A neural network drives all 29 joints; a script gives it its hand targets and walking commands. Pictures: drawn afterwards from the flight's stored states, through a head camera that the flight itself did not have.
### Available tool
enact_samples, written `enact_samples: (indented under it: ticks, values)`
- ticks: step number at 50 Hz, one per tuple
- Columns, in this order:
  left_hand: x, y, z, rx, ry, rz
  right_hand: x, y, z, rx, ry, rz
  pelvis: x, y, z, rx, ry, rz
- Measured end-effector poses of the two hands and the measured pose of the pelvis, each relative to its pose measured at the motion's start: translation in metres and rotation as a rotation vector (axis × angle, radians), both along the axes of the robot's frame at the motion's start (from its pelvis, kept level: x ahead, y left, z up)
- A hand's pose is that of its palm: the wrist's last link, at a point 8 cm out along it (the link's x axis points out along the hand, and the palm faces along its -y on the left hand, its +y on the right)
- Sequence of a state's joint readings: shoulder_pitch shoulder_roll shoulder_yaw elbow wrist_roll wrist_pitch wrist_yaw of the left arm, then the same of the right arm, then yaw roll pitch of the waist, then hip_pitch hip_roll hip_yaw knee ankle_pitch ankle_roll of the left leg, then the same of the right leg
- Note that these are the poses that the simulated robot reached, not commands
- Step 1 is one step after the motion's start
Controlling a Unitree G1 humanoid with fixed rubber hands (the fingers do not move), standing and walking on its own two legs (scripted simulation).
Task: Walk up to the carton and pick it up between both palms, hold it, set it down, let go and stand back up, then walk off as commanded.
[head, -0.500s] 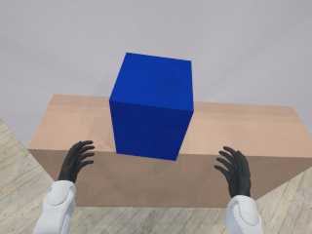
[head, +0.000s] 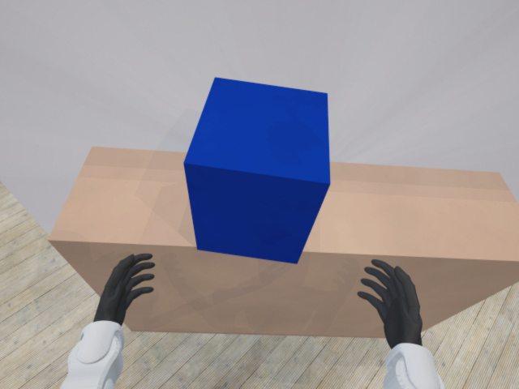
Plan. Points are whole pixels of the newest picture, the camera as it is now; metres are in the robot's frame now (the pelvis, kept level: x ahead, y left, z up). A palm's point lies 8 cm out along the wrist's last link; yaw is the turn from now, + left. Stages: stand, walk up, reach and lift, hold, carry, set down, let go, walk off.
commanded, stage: set down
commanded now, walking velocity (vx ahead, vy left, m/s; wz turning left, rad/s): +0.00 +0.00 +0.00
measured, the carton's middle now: (258, 176) +0.47 +0.02 +0.03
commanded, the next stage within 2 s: let go in 1.32 s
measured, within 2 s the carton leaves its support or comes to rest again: neither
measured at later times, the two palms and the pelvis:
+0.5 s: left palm (118, 314) +0.23 +0.23 -0.03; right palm (398, 343) +0.20 -0.19 -0.01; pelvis +0.01 +0.00 +0.00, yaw +0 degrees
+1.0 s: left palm (120, 333) +0.21 +0.23 -0.06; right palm (398, 367) +0.17 -0.20 -0.06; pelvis +0.02 -0.01 +0.00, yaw +0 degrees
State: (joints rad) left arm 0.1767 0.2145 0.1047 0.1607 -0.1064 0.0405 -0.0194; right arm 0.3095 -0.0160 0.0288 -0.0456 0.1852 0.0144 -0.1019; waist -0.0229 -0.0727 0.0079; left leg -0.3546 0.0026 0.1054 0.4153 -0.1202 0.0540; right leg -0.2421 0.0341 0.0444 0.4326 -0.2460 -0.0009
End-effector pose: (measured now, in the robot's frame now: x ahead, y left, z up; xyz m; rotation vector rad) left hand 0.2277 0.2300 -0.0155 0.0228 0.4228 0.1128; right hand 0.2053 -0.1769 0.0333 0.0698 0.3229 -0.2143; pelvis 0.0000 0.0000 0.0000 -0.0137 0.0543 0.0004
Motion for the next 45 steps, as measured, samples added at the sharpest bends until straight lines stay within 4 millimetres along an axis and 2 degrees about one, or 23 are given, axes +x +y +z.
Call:
enact_samples:
  ticks: [25, 45]
  values:
    - [-0.002, -0.004, -0.013, 0.005, 0.076, 0.002, -0.010, -0.013, -0.043, -0.034, 0.142, 0.054, 0.010, -0.004, 0.000, 0.006, 0.014, -0.001]
    - [-0.017, -0.002, -0.040, 0.018, 0.236, 0.031, -0.032, -0.025, -0.080, -0.064, 0.291, 0.114, 0.016, -0.006, 0.000, 0.008, 0.022, -0.001]
